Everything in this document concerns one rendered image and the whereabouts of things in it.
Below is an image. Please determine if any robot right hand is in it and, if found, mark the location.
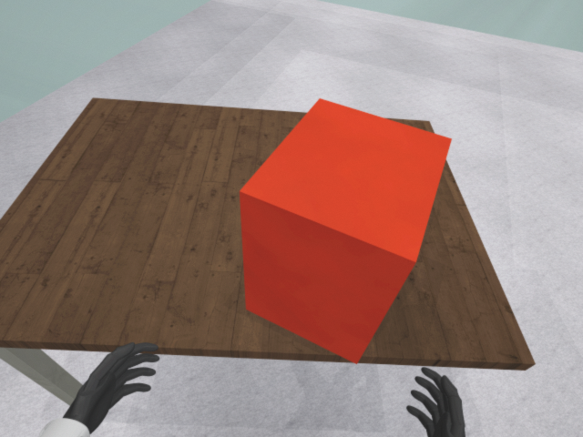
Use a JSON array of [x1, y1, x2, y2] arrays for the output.
[[406, 367, 465, 437]]

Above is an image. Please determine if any carton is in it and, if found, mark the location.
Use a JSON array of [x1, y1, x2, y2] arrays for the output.
[[240, 98, 452, 364]]

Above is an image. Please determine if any robot left forearm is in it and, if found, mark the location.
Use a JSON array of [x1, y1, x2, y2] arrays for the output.
[[39, 418, 90, 437]]

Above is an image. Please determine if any table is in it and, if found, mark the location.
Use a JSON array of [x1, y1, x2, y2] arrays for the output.
[[0, 97, 535, 406]]

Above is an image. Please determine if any robot left hand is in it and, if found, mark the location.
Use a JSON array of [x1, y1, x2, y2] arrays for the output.
[[63, 342, 159, 434]]

